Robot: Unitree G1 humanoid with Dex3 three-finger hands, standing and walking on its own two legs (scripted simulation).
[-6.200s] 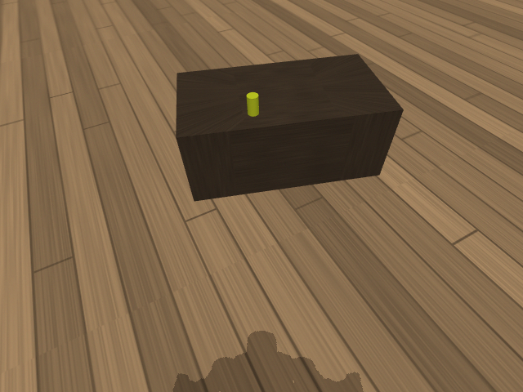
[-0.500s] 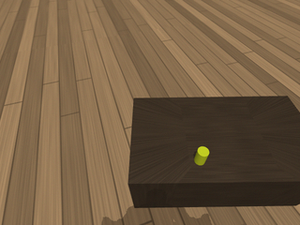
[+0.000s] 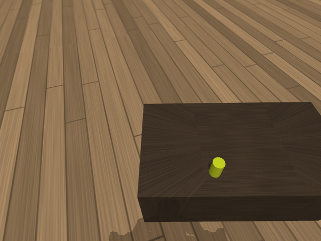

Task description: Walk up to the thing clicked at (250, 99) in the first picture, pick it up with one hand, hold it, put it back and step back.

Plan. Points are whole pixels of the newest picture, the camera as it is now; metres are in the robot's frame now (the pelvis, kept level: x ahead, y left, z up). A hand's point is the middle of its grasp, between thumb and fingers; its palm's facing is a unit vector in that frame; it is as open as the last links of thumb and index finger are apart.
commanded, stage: stand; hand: right
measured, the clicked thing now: (216, 167) +0.46 -0.22 -0.32
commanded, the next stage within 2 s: go down in 0.72 s
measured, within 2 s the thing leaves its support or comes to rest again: neither
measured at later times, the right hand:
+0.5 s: hand out of the picture +0.08 -0.26 -0.16, palm faces -0.02 +0.94 -0.35, open 7.4 cm
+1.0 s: hand out of the picture +0.13 -0.25 -0.15, palm faces +0.05 +0.95 -0.32, open 9.5 cm
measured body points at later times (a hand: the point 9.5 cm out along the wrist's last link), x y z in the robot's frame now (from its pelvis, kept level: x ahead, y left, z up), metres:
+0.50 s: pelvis +0.00 +0.00 +0.00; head +0.01 +0.00 +0.45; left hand +0.06 +0.30 -0.14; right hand +0.08 -0.30 -0.13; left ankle +0.03 +0.12 -0.75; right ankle -0.06 -0.14 -0.75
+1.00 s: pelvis -0.02 -0.01 -0.01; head +0.03 +0.00 +0.44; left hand +0.14 +0.28 -0.12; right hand +0.12 -0.29 -0.13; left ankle +0.03 +0.12 -0.75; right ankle -0.06 -0.14 -0.75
